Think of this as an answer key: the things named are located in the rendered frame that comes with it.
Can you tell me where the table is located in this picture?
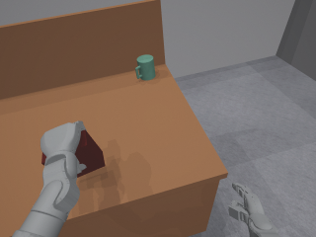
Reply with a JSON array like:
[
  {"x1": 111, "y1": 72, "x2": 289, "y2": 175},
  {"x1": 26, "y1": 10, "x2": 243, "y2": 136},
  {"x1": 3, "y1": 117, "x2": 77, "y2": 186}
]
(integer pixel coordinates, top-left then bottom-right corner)
[{"x1": 0, "y1": 0, "x2": 228, "y2": 237}]

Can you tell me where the left robot hand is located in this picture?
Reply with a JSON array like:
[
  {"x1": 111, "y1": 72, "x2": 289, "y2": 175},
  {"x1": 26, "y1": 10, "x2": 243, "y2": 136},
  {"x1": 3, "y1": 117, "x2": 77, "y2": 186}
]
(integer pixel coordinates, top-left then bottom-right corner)
[{"x1": 40, "y1": 120, "x2": 87, "y2": 174}]

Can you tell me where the robot right forearm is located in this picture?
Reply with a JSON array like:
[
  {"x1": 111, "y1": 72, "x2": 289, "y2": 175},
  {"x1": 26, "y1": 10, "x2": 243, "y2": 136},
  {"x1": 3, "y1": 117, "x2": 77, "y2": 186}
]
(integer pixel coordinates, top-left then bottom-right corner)
[{"x1": 248, "y1": 212, "x2": 281, "y2": 237}]

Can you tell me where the robot left forearm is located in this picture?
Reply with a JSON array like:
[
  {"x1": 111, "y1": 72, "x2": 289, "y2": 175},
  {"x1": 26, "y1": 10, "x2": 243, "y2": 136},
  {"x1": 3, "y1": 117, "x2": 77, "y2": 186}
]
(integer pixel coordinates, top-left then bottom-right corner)
[{"x1": 12, "y1": 150, "x2": 80, "y2": 237}]

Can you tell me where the sponge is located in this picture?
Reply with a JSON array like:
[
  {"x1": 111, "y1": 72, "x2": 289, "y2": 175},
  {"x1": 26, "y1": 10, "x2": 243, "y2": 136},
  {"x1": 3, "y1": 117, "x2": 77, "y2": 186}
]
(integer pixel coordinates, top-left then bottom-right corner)
[{"x1": 41, "y1": 129, "x2": 106, "y2": 178}]

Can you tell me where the right robot hand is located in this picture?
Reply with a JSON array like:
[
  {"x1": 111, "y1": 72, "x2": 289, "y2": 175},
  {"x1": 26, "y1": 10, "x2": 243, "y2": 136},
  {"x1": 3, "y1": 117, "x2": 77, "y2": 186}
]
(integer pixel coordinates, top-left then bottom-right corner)
[{"x1": 228, "y1": 182, "x2": 266, "y2": 225}]

